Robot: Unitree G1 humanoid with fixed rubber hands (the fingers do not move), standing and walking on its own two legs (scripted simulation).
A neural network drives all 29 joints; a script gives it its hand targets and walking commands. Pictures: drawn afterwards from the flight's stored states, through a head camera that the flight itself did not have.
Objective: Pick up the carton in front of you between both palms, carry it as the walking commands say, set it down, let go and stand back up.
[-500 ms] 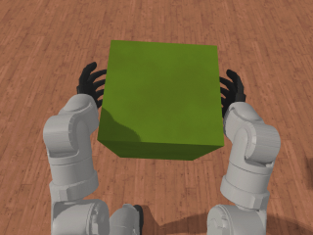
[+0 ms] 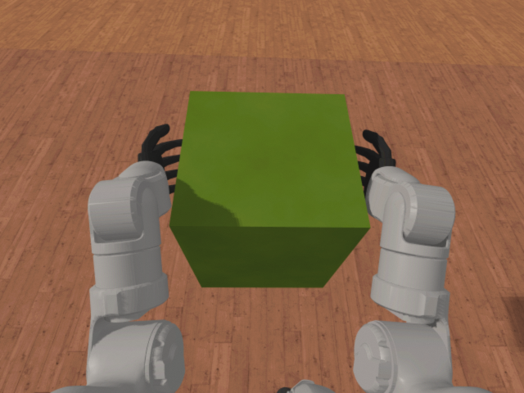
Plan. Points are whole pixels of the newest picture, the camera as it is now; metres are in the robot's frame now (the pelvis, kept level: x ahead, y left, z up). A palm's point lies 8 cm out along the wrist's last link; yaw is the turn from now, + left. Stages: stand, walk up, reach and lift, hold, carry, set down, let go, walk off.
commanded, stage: carry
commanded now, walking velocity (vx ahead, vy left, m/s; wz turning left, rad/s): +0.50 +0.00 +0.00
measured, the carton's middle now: (264, 201) +0.37 +0.00 +0.10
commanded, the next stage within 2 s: none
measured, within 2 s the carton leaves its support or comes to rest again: neither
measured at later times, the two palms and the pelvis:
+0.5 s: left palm (192, 58) +0.66 +0.15 +0.18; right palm (348, 71) +0.63 -0.15 +0.18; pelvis +0.29 +0.02 +0.03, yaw -2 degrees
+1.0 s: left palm out of the picture +0.93 +0.14 +0.20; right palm out of the picture +0.95 -0.16 +0.20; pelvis +0.58 -0.03 +0.06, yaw -1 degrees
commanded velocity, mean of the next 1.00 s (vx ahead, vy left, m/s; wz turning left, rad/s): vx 0.50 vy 0.00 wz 0.00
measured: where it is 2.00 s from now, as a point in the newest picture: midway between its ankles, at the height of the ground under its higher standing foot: (262, 170)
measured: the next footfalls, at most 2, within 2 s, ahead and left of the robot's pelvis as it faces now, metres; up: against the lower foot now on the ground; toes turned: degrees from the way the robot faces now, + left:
left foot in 0.40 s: +0.40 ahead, +0.10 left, +0.04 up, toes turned +4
right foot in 0.82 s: +0.66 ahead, -0.11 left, +0.06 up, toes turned -6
